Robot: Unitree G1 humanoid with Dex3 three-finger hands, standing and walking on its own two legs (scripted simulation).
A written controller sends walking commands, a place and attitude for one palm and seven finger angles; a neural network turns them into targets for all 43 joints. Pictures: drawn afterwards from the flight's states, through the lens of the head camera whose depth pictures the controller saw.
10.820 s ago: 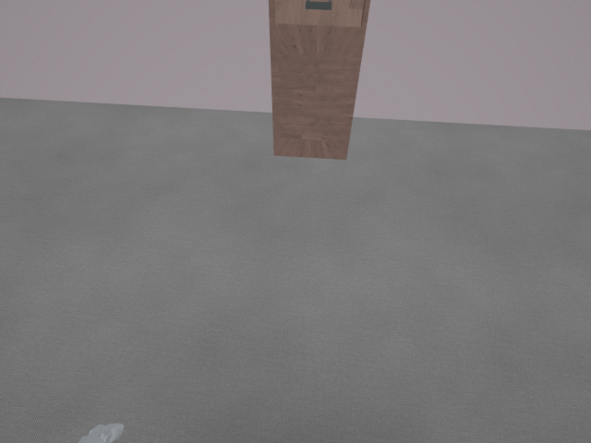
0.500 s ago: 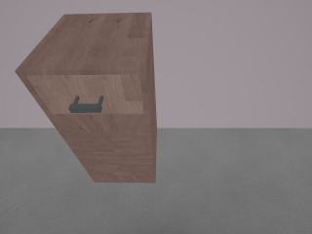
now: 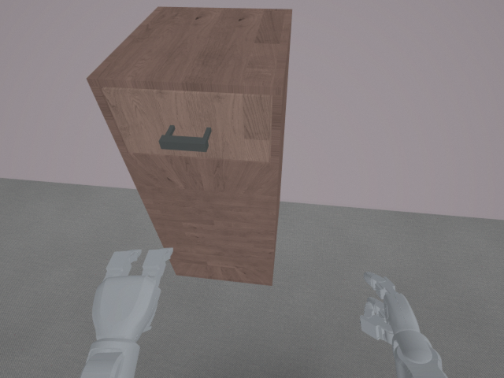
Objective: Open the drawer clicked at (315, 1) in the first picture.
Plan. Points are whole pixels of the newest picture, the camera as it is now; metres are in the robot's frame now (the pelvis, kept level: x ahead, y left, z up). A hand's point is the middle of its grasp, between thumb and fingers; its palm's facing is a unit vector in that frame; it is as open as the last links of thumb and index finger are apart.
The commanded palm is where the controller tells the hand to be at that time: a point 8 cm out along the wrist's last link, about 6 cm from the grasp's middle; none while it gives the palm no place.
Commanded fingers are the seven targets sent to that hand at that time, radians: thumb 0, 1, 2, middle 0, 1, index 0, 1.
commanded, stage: raise the hand with hooked fingers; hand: left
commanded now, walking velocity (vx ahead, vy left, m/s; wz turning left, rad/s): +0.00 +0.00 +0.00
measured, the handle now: (186, 137) +0.57 +0.25 +0.05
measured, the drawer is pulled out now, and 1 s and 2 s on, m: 0.00 0.00 0.00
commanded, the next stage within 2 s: move the hooked fingers above the handle in 1.32 s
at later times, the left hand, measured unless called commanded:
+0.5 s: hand (127, 230) +0.28 +0.25 +0.09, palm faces +0.14 -0.09 -0.99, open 12.5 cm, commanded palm +0.26 +0.24 +0.15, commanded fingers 0.00 -0.38 0.35 -0.29 -1.12 -0.29 -1.12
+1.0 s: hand (119, 163) +0.35 +0.26 +0.17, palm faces +0.09 -0.05 -0.99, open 13.9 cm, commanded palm +0.31 +0.26 +0.22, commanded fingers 0.00 -0.50 0.30 -0.30 -1.20 -0.30 -1.20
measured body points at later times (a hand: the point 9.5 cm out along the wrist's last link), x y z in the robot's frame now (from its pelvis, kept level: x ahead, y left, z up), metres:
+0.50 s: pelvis +0.02 +0.02 +0.03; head +0.03 -0.01 +0.48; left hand +0.27 +0.25 +0.15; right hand +0.21 -0.22 -0.08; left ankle +0.01 +0.12 -0.70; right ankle +0.05 -0.08 -0.70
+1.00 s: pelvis +0.04 +0.01 +0.04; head +0.04 -0.03 +0.49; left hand +0.34 +0.26 +0.22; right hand +0.26 -0.19 -0.07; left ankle +0.01 +0.12 -0.70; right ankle +0.05 -0.08 -0.70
